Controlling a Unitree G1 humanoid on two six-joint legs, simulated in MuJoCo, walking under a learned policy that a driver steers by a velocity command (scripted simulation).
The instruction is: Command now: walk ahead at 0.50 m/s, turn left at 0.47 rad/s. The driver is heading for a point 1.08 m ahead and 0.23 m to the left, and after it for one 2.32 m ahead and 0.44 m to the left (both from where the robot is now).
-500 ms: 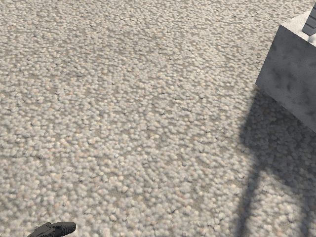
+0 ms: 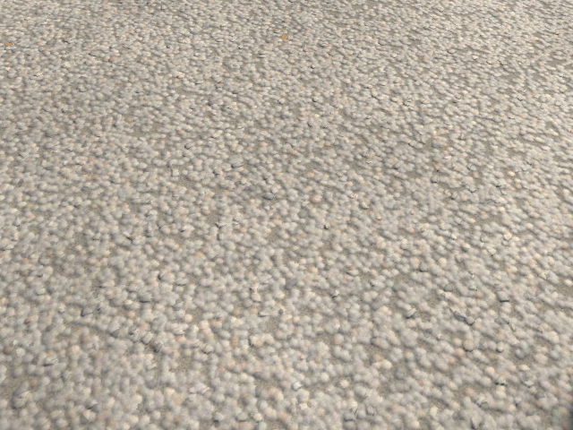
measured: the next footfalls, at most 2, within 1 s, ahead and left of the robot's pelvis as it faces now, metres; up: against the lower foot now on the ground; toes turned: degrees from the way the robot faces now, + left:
left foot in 0.12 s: +0.26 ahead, +0.13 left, +0.00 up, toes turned +8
right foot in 0.62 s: +0.58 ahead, +0.00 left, +0.00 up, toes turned +22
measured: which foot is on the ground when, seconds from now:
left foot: up 0.00-0.10, down 0.12-0.62, up 0.64-1.00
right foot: down 0.00-0.12, up 0.14-0.60, down 0.62-1.00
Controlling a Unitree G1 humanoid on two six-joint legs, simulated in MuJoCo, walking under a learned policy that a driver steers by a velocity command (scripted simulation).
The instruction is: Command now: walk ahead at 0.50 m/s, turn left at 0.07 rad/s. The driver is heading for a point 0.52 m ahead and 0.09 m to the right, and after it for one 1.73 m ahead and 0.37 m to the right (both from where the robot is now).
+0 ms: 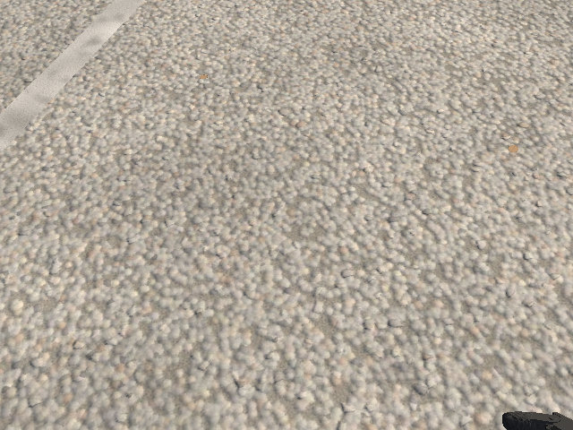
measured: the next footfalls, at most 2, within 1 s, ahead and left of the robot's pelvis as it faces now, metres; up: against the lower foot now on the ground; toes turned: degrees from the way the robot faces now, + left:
left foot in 0.12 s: +0.24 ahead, +0.14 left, +0.00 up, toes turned +1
right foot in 0.66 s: +0.52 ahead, -0.12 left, +0.00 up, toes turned -14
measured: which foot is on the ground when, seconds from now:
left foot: up 0.00-0.10, down 0.12-0.64, up 0.66-1.00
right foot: down 0.00-0.14, up 0.16-0.64, down 0.66-1.00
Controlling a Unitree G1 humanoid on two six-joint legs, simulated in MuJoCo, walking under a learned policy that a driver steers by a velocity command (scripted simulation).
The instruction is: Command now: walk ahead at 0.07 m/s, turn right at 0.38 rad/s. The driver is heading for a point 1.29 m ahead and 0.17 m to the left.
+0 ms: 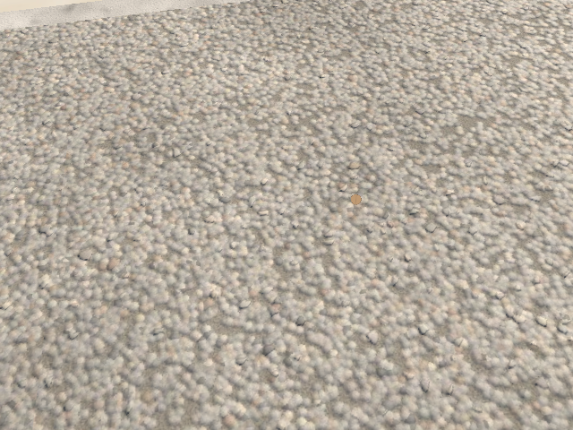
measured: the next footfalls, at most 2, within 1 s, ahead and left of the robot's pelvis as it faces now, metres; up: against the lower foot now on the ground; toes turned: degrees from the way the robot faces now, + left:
left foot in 0.12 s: +0.12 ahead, +0.16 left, +0.00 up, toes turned -5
right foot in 0.38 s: +0.06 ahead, -0.11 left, +0.00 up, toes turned +0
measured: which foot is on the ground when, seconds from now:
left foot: up 0.00-0.10, down 0.12-1.00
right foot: down 0.00-0.12, up 0.14-0.36, down 0.38-1.00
